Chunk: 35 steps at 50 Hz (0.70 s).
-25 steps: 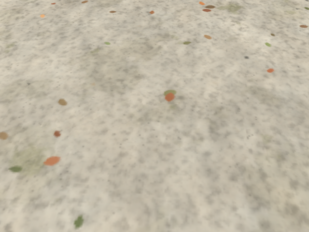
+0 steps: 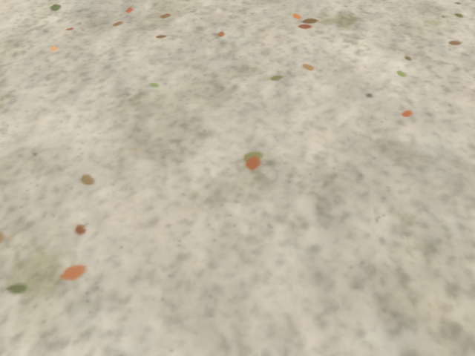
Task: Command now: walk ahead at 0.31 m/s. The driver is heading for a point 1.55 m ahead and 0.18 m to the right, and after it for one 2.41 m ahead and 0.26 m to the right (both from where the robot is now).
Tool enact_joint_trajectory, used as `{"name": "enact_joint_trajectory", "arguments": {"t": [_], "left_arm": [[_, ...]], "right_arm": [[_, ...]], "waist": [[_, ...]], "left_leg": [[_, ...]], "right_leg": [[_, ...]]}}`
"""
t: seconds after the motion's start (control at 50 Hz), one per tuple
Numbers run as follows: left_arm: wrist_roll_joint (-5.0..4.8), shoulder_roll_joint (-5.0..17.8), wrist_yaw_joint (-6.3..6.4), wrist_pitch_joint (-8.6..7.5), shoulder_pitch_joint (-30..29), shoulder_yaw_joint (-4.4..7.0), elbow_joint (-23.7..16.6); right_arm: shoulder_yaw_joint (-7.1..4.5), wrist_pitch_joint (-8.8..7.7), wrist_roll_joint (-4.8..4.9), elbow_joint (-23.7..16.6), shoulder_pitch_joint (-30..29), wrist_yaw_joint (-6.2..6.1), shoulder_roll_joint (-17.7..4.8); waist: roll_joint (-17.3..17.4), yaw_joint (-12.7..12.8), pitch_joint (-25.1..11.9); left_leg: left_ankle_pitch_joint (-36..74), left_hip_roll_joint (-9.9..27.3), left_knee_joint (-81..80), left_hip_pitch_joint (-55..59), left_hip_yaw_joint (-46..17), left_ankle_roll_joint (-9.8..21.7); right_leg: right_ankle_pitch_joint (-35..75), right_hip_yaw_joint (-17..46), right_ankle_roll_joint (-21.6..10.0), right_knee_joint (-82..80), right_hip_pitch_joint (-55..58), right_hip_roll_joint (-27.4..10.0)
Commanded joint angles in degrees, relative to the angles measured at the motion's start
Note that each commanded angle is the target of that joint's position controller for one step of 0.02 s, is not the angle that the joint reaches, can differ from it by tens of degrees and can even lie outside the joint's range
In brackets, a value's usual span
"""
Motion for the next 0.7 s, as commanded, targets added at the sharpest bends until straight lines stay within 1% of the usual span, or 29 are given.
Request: {"name": "enact_joint_trajectory", "arguments": {"t": [0.02, 0.04, 0.06, 0.08, 0.1, 0.12, 0.14, 0.16, 0.18, 0.22, 0.26, 0.28, 0.36, 0.4, 0.42, 0.44, 0.46, 0.48, 0.5, 0.52, 0.54, 0.56, 0.58, 0.6, 0.62, 0.64, 0.66, 0.68, 0.7], "left_arm": [[-0.71, 3.3, -0.65, -2.58, -2.1, 0.99, -4.4], [-0.98, 2.3, -0.58, -2.85, 2.9, 1.07, -2.9], [-1.09, 2.8, -0.26, -2.94, 8.6, 1.63, -0.6], [-0.37, 6.0, 0.34, -3.36, 14.7, 2.57, 0.6], [-0.71, 12.4, 0.48, -3.33, 21.7, 4.09, 1.5], [-0.89, 10.9, 0.50, -2.60, 19.4, 3.92, 2.2], [-0.80, 7.9, 0.09, -2.85, 13.3, 3.15, -0.3], [-0.82, 6.7, -0.20, -3.47, 9.6, 2.83, -1.7], [-0.95, 5.8, -0.16, -4.05, 8.0, 2.50, -2.5], [-1.01, 4.3, 0.04, -4.94, 10.0, 1.88, -1.5], [-1.22, 3.9, 0.15, -5.28, 13.8, 1.52, 0.0], [-1.23, 3.7, 0.20, -5.32, 15.0, 1.33, 0.4], [-1.03, 3.2, 0.58, -5.24, 16.1, 0.67, 0.6], [-0.98, 3.7, 0.87, -5.31, 16.7, 0.60, 0.8], [-0.92, 4.2, 0.98, -5.38, 16.8, 0.66, 1.0], [-0.88, 4.7, 1.06, -5.48, 16.5, 0.75, 1.1], [-0.90, 5.3, 1.13, -5.64, 15.5, 0.88, 1.0], [-0.93, 6.0, 1.28, -5.71, 14.5, 1.10, 0.8], [-0.82, 6.6, 1.37, -5.56, 13.4, 1.34, 0.6], [-1.10, 7.3, 1.29, -5.24, 11.8, 1.58, 0.2], [-1.36, 6.4, 0.92, -5.16, 11.5, 1.35, -0.7], [-2.19, 0.2, 0.22, -4.92, 15.8, 0.35, -2.2], [-1.86, 3.6, -0.08, -4.55, 16.5, 1.71, -1.9], [-1.13, 5.0, -0.01, -4.42, 10.9, 2.17, -3.8], [-0.74, 4.8, -0.27, -4.71, 6.8, 2.24, -4.9], [-0.66, 3.7, -0.39, -4.52, 5.8, 2.32, -5.0], [0.06, 2.8, -0.63, -3.84, 6.5, 2.29, -4.9], [0.27, 1.4, -1.00, -3.12, 7.4, 2.12, -4.6], [0.33, 1.0, -1.25, -2.62, 7.2, 2.13, -5.0]], "right_arm": [[-1.93, -1.34, 0.39, -2.2, -0.8, 0.15, -8.4], [-1.97, -1.45, 0.89, -3.0, -3.2, 0.25, -8.2], [-1.77, -1.72, 0.76, -3.8, -4.3, 0.36, -7.1], [-0.88, -2.42, 0.44, -5.1, -5.4, 0.68, -4.2], [0.10, -3.08, 0.41, -7.5, -6.6, 1.17, -0.7], [-1.06, -3.05, -1.21, -7.8, -6.8, 1.56, -5.7], [-1.03, -3.26, -1.30, -7.5, -7.4, 2.24, -5.2], [-0.64, -3.66, -0.84, -6.9, -6.7, 2.81, -3.5], [-0.68, -3.88, -0.72, -6.6, -6.2, 3.20, -3.1], [-0.95, -3.37, -1.03, -6.4, -6.2, 3.59, -3.6], [-1.02, -2.73, -0.83, -7.4, -8.3, 3.54, -3.3], [-0.92, -2.47, -0.73, -8.3, -10.5, 3.49, -2.9], [0.02, -2.12, -0.24, -13.0, -21.5, 3.49, -1.4], [0.61, -2.18, 0.16, -14.5, -25.0, 3.40, -0.7], [0.67, -2.20, 0.29, -15.0, -25.6, 3.27, -0.9], [0.53, -2.24, 0.34, -15.3, -25.1, 3.03, -1.6], [0.19, -2.37, 0.35, -15.1, -23.1, 2.68, -2.5], [-0.33, -2.62, 0.32, -14.2, -19.3, 2.27, -3.7], [-1.11, -3.02, 0.43, -12.2, -12.5, 1.86, -5.2], [-1.93, -3.47, 0.39, -9.3, -3.6, 1.42, -6.2], [-3.07, -3.77, -0.70, -7.2, 4.6, 0.82, -9.0], [-4.34, -3.73, -2.01, -7.1, 8.8, 0.76, -14.1], [-4.45, -3.14, -0.18, -7.0, 5.3, 1.67, -13.2], [-3.71, -3.20, 0.88, -8.2, -2.1, 1.84, -10.2], [-2.71, -3.76, 1.01, -9.0, -6.0, 2.14, -5.9], [-2.02, -4.42, 0.57, -8.8, -7.3, 2.11, -3.7], [-1.40, -5.00, 0.45, -7.9, -6.5, 1.82, -2.1], [-1.08, -5.53, 0.39, -7.1, -5.2, 1.64, -1.6], [-1.10, -6.06, 0.43, -6.3, -3.3, 1.53, -2.2]], "waist": [[5.3, 1.8, 9.5], [4.6, 4.6, 8.7], [2.0, 6.6, 7.6], [-6.7, 8.9, 5.7], [-18.3, 10.1, 2.6], [-11.6, 7.0, 7.0], [-5.1, 4.2, 11.1], [-3.3, 2.5, 11.6], [-2.9, 1.3, 10.5], [-3.7, 1.0, 8.2], [-4.6, 1.2, 6.9], [-4.8, 1.5, 7.0], [-5.4, 3.1, 9.5], [-6.1, 3.7, 10.0], [-6.5, 3.6, 9.9], [-6.8, 2.9, 9.3], [-6.9, 1.5, 8.0], [-7.2, -0.4, 5.6], [-7.4, -3.3, 2.0], [-6.8, -7.2, -2.3], [-4.3, -10.1, -6.9], [7.1, -7.0, -12.8], [6.2, -5.4, -13.6], [3.3, -2.3, -3.3], [0.0, -1.5, 2.5], [-1.5, 0.6, 5.2], [-1.1, 2.3, 5.6], [-0.4, 3.3, 5.1], [0.2, 3.6, 5.1]], "left_leg": [[-14.2, 15.3, -12.0, -7.4, -16.2, 8.9], [-12.8, 12.9, -8.9, -13.0, -12.4, 7.5], [-11.5, 10.1, -3.5, -19.2, -9.5, 6.1], [-9.3, 5.1, 10.1, -26.3, -3.0, 3.8], [-13.1, -1.5, 27.0, -35.8, 5.0, 1.6], [-13.6, 1.7, 36.9, -38.1, 2.7, 2.3], [-7.5, 4.7, 40.5, -38.8, 1.1, 2.6], [-2.4, 6.3, 40.6, -37.3, 0.8, 2.1], [1.2, 7.3, 39.8, -35.5, 1.3, 1.4], [4.6, 7.3, 39.4, -34.5, 3.5, 0.0], [5.7, 6.8, 39.3, -36.2, 5.6, -0.9], [6.3, 6.5, 38.4, -36.9, 6.5, -1.3], [10.0, 4.8, 26.3, -35.5, 9.9, -2.0], [11.9, 3.4, 18.5, -31.4, 11.5, -1.3], [12.1, 2.7, 15.9, -29.1, 12.1, -0.5], [12.0, 2.0, 14.0, -26.5, 12.3, 0.6], [11.4, 0.9, 12.9, -23.0, 12.4, 1.9], [10.1, -0.4, 12.4, -18.7, 12.3, 3.1], [9.1, -1.4, 11.3, -12.6, 11.5, 4.3], [11.3, -1.3, 7.0, -3.0, 10.7, 5.4], [6.1, 5.7, 5.3, 9.5, 3.4, 7.4], [-1.3, 22.7, 2.3, 22.0, -22.4, 13.5], [-7.3, 26.0, -6.7, 21.4, -39.5, 17.8], [-12.9, 24.3, -9.2, 12.7, -31.0, 15.6], [-9.2, 22.0, -11.8, 4.0, -24.2, 13.9], [-2.9, 19.4, -13.1, -1.7, -18.7, 11.9], [3.4, 17.3, -13.7, -5.6, -14.2, 10.4], [7.5, 16.0, -14.1, -7.1, -10.8, 9.6], [11.9, 15.3, -14.2, -7.5, -8.8, 9.6]], "right_leg": [[3.3, -0.8, -1.2, -5.8, -3.2, -0.9], [8.4, -2.8, -1.4, -12.5, 6.7, 0.8], [9.5, -2.6, -1.2, -16.1, 17.0, 2.3], [1.6, 9.7, -1.9, -23.3, 25.3, -6.1], [-15.4, 34.1, -6.2, -33.3, 29.8, -19.7], [-19.7, 38.5, -8.9, -33.7, 23.3, -22.4], [-16.8, 33.9, -8.6, -33.5, 18.3, -20.2], [-8.9, 28.1, -7.7, -33.9, 15.8, -17.4], [-0.7, 23.1, -6.7, -34.3, 15.5, -15.2], [16.0, 15.5, -5.7, -33.0, 17.6, -12.2], [31.5, 10.9, -5.4, -30.8, 19.9, -11.0], [36.1, 9.4, -5.4, -30.4, 19.8, -10.6], [44.7, 5.8, -5.2, -31.0, 17.1, -8.8], [48.4, 4.7, -5.1, -31.2, 16.6, -8.8], [51.3, 4.4, -5.1, -30.9, 17.1, -9.4], [56.1, 4.0, -5.0, -29.8, 18.0, -10.0], [63.6, 3.4, -4.7, -27.0, 19.2, -10.5], [70.7, 3.0, -4.3, -22.4, 20.5, -11.0], [74.4, 2.7, -4.0, -14.8, 21.7, -11.0], [71.2, 2.1, -3.7, -4.5, 19.8, -10.4], [55.7, 1.2, -3.4, 9.2, 10.7, -8.4], [13.0, -1.6, -1.8, 31.5, -6.4, 0.5], [-2.4, 5.1, -2.5, 41.3, -15.9, 4.5], [3.1, 6.1, -3.2, 40.6, -20.3, 0.0], [7.2, 5.5, -3.2, 37.4, -19.4, -2.0], [9.1, 5.5, -3.0, 34.1, -16.7, -3.6], [9.5, 5.5, -2.2, 31.3, -13.3, -4.6], [9.7, 5.2, -1.5, 29.2, -11.3, -5.1], [10.0, 4.4, -1.0, 27.9, -11.2, -5.2]]}}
